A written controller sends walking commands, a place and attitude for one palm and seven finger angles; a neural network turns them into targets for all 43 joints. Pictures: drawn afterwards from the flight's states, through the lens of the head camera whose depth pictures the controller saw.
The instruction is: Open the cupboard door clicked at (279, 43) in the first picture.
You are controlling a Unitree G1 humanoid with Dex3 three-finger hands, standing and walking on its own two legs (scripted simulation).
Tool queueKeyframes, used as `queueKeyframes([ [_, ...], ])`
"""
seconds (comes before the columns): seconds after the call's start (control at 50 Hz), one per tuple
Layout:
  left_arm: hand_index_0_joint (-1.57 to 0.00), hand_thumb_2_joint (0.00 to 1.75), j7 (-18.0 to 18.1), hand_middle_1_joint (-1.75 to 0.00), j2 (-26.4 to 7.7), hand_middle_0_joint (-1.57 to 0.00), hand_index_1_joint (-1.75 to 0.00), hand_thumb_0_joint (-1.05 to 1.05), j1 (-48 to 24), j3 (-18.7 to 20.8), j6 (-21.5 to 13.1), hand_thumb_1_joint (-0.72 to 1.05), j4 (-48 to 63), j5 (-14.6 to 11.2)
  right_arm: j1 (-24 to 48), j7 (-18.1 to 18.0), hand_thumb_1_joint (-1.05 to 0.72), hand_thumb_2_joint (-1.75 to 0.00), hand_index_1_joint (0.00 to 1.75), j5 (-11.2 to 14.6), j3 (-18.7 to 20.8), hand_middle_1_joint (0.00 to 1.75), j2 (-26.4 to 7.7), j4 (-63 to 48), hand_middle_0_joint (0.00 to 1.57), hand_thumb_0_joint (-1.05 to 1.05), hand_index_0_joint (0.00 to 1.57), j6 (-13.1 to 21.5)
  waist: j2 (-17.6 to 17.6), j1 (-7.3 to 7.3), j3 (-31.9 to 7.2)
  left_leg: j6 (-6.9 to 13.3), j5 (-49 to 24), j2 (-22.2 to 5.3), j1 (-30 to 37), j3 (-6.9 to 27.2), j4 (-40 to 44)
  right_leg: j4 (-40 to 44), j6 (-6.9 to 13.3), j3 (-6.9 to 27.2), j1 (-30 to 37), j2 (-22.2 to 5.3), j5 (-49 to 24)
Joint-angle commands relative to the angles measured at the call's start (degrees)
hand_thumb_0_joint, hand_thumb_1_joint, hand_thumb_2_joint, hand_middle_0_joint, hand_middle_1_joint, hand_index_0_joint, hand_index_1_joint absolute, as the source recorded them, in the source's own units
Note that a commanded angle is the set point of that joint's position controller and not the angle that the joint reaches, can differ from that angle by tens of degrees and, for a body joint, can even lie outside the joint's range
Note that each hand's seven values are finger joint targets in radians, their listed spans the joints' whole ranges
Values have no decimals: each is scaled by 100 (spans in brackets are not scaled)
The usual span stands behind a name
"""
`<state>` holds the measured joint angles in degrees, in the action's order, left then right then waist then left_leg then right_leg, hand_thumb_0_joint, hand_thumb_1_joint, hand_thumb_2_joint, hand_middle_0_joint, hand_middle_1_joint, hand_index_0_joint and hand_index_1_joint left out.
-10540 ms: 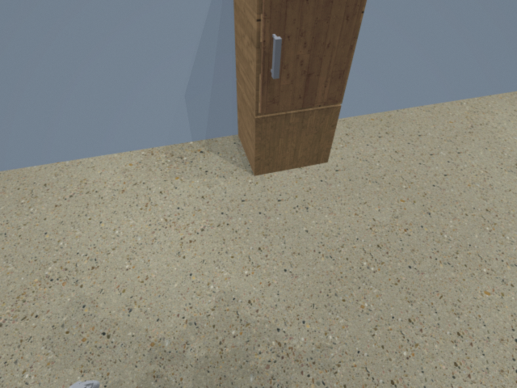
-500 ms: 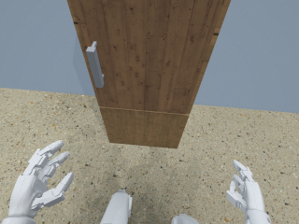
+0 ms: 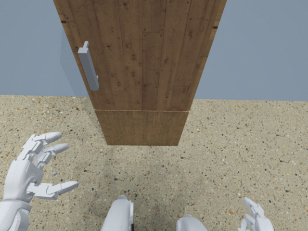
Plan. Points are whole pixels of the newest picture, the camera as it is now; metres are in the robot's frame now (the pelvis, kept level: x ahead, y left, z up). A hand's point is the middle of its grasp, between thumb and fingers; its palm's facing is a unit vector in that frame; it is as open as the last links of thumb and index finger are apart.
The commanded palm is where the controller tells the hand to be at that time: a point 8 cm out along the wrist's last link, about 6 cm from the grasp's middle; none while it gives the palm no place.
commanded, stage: raise the hand with hooked fingers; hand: left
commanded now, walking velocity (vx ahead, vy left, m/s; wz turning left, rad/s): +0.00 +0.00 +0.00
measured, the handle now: (90, 66) +0.59 +0.25 +0.04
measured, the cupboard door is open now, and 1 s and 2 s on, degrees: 0 0 0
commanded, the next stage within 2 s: move the hooked fingers beside the handle in 1.10 s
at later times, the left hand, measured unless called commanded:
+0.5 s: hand (40, 157) +0.27 +0.28 +0.05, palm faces +0.07 -1.00 -0.05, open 13.9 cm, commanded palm +0.25 +0.33 +0.06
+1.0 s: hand (49, 148) +0.29 +0.27 +0.06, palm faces +0.07 -1.00 -0.04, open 14.0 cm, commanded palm +0.27 +0.31 +0.06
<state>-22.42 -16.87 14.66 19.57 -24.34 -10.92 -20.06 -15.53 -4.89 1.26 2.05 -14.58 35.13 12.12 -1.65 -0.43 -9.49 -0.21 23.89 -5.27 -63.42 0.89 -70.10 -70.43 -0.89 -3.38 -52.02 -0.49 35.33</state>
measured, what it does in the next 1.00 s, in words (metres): stands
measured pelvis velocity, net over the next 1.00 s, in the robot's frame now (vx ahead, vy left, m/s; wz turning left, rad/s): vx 0.00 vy -0.01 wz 0.00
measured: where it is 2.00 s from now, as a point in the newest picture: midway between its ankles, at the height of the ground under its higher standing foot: outside the picture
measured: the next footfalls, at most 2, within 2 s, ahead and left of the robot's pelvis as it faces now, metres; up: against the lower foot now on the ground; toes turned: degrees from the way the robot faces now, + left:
none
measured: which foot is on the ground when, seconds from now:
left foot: down 0.00-1.00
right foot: down 0.00-1.00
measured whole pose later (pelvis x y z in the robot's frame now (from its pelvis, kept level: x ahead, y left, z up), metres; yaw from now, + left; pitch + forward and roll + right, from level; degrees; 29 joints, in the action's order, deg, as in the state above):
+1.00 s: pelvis +0.00 -0.01 +0.00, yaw +0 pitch +17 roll -4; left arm -26.7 -22.0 1.1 24.7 -21.1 -22.2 -20.6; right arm -15.8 -4.3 1.4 -0.8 -15.5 32.1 9.3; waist -1.7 -0.6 -9.0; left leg -0.8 23.9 -5.8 -62.7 1.6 -69.1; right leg -68.9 -0.3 -3.8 -51.1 0.3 35.0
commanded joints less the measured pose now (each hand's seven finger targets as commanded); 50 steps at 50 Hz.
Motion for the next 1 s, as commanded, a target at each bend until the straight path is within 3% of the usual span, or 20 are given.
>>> queueKeyframes([
  [0.0,-29,39,64,-107,-1171,-29,-107,0,-579,580,-429,-29,1284,-89,305,-36,-90,-90,30,25,232,30,-794,-950,20,0,20,346,-477,126,-1318,157,-239,301,2327,229,1203,1210,204,-70,-294,285,-749],
  [0.18,-30,30,-37,-120,-1273,-30,-120,0,-1063,512,-74,-50,1060,-14,232,-9,-90,-90,30,23,134,30,-894,-1102,20,0,20,235,-719,33,-1241,86,150,265,2600,431,1458,1212,231,-195,-447,328,-719],
  [0.32,-30,30,-147,-120,-1500,-30,-120,0,-1572,661,68,-50,730,-34,195,-31,-90,-90,30,17,59,30,-925,-1150,20,0,20,168,-640,6,-1152,76,284,280,2555,449,1482,1287,240,-191,-418,350,-652],
  [0.5,-30,30,-396,-120,-1832,-30,-120,0,-2091,916,109,-50,270,-125,120,-71,-90,-90,30,26,43,30,-971,-1100,20,0,20,131,-483,22,-1347,120,-109,293,2480,315,1296,1339,240,-108,-257,355,-776],
  [0.54,-30,30,-436,-120,-1965,-30,-120,0,-2184,1023,72,-50,287,-160,81,-71,-90,-90,30,19,50,30,-970,-1084,20,0,20,151,-593,69,-1546,136,-388,306,2518,271,1182,1300,261,-71,-180,366,-917],
  [0.7,-30,30,-517,-120,-1856,-30,-120,0,-2026,958,131,-50,-59,-197,8,-15,-90,-90,30,54,93,30,-992,-1079,20,0,20,88,-370,48,-1413,164,-527,304,2350,155,1112,1368,207,0,-149,353,-1020],
  [0.76,-30,30,-432,-120,-2017,-30,-120,0,-2100,1107,56,-50,103,-179,17,-8,-90,-90,30,42,98,30,-981,-1087,20,0,20,83,-530,107,-1564,157,-639,306,2413,138,1080,1313,225,26,-99,352,-1096],
  [0.8,-30,30,-389,-120,-1951,-30,-120,0,-2125,1077,-7,-50,185,-192,25,4,-90,-90,30,38,102,30,-960,-1082,20,0,20,63,-567,89,-1546,153,-642,308,2452,141,1098,1315,219,16,-123,344,-1116],
  [0.86,-30,30,-358,-120,-1917,-30,-120,0,-2130,1074,-38,-50,35,-199,7,-8,-90,-90,30,39,96,30,-955,-1050,20,0,20,41,-293,26,-1448,183,-621,304,2272,96,1016,1359,191,85,-85,357,-1118],
  [0.88,-30,30,-367,-120,-1925,-30,-120,0,-2166,1053,-57,-50,24,-178,12,-4,-90,-90,30,40,95,30,-955,-1046,20,0,20,35,-455,53,-1461,167,-610,310,2287,94,1026,1332,201,78,-92,346,-1102],
  [0.98,-30,30,-436,-120,-1894,-30,-120,0,-2175,1017,-57,-50,-26,-203,34,-16,-90,-90,30,45,84,30,-943,-1053,20,0,20,13,-385,42,-1516,184,-660,316,2292,71,982,1373,190,142,-26,342,-1174],
])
